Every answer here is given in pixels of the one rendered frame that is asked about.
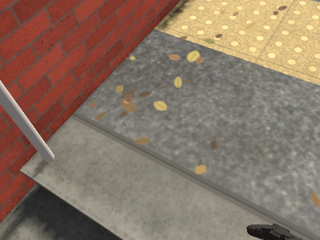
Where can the robot right hand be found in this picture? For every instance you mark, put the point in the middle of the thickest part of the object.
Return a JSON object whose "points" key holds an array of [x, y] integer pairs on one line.
{"points": [[270, 232]]}

